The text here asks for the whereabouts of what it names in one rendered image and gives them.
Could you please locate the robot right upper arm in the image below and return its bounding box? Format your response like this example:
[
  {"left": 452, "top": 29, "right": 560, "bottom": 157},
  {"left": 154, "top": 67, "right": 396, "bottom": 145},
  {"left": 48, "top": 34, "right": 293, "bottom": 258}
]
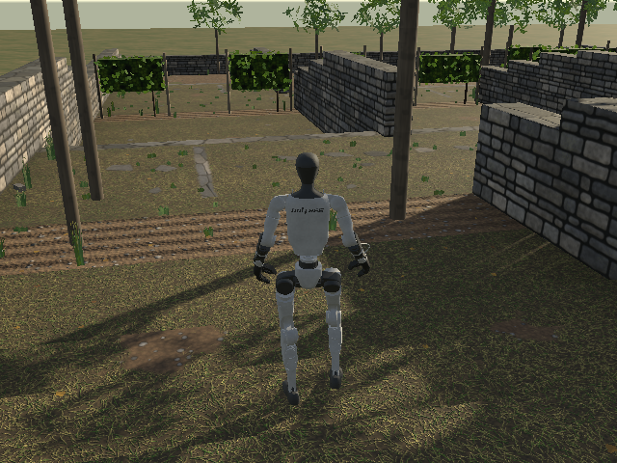
[{"left": 328, "top": 194, "right": 358, "bottom": 247}]

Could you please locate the robot left thigh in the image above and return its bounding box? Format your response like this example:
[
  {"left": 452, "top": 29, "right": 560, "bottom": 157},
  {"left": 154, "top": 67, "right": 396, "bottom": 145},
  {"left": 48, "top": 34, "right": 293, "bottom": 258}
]
[{"left": 276, "top": 270, "right": 299, "bottom": 346}]

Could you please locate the robot left upper arm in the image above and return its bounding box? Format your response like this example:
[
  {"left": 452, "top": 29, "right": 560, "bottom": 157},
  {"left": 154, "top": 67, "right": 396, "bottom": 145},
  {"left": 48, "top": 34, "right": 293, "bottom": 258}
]
[{"left": 260, "top": 194, "right": 288, "bottom": 247}]

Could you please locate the left robot hand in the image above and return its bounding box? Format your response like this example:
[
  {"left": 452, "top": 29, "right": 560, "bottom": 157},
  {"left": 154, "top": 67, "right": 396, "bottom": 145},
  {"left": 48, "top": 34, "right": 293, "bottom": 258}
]
[{"left": 254, "top": 263, "right": 277, "bottom": 284}]

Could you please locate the left robot forearm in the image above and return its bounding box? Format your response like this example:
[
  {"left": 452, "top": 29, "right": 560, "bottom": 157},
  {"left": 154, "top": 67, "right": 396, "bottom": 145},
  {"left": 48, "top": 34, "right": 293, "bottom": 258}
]
[{"left": 254, "top": 233, "right": 271, "bottom": 267}]

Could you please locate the right robot hand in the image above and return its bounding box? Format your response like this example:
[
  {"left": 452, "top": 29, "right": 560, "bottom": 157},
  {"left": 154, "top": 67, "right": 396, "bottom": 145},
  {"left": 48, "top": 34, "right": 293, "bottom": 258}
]
[{"left": 348, "top": 259, "right": 370, "bottom": 277}]

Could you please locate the right robot forearm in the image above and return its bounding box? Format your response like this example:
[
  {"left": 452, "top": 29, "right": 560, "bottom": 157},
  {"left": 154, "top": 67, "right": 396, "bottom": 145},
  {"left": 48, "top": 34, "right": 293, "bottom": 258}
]
[{"left": 348, "top": 232, "right": 367, "bottom": 263}]

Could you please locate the robot right shin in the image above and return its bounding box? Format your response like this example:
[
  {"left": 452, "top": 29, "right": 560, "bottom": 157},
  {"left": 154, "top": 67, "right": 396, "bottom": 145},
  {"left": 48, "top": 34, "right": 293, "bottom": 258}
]
[{"left": 328, "top": 311, "right": 342, "bottom": 376}]

